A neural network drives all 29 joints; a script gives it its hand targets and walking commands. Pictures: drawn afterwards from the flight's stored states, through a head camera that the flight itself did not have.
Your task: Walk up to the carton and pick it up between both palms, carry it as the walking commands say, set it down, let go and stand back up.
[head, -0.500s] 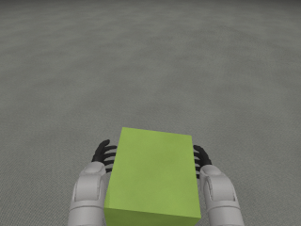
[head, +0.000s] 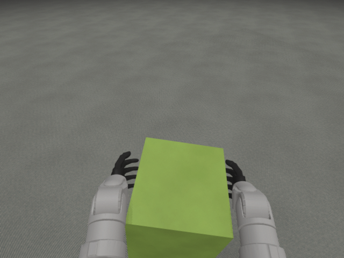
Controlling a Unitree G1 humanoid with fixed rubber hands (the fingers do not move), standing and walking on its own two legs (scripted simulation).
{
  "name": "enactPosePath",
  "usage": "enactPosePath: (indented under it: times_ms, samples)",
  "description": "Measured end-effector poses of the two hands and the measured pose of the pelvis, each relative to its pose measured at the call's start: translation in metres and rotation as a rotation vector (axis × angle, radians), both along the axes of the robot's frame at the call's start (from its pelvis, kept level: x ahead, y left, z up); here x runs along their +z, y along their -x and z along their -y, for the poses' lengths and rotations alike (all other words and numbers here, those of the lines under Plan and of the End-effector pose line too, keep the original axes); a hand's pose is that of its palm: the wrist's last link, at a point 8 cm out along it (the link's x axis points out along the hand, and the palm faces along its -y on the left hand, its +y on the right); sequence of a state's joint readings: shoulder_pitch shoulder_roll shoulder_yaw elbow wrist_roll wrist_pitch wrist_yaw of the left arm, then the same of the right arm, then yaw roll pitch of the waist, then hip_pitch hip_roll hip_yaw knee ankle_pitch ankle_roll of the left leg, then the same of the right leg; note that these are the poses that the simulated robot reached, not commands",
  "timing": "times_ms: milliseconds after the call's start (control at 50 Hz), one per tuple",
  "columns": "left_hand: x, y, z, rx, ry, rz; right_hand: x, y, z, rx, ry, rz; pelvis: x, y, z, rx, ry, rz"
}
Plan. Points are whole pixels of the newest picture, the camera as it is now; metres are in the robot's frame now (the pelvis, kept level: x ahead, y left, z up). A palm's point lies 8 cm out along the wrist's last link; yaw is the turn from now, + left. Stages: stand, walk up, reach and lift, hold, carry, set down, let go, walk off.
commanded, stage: hold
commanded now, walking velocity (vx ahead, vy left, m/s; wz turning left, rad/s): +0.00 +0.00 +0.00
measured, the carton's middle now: (174, 208) +0.29 +0.00 -0.03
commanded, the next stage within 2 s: carry in 0.72 s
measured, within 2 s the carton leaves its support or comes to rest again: neither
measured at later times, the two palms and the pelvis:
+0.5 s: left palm (112, 188) +0.30 +0.15 +0.05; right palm (231, 186) +0.30 -0.14 +0.04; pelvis +0.03 -0.01 +0.01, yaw +1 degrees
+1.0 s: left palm (99, 176) +0.30 +0.17 +0.09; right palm (221, 171) +0.32 -0.11 +0.08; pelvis +0.02 +0.01 +0.00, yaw +6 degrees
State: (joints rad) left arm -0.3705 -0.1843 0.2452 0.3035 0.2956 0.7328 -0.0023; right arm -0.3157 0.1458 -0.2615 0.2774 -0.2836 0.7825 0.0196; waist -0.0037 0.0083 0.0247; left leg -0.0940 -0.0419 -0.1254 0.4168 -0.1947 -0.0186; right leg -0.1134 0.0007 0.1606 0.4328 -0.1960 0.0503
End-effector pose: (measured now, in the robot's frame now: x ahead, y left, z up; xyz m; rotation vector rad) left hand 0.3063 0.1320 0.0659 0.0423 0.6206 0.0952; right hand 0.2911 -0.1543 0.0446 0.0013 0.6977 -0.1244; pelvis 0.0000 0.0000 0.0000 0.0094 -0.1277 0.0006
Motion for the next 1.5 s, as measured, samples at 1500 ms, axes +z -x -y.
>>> enactPosePath:
  times_ms: [1500]
  samples:
    - [0.024,-0.073,-0.076,0.14,0.049,-0.004,0.021,-0.096,-0.078,0.013,-0.077,0.001,-0.016,-0.137,-0.054,0.092,0.017,-0.169]
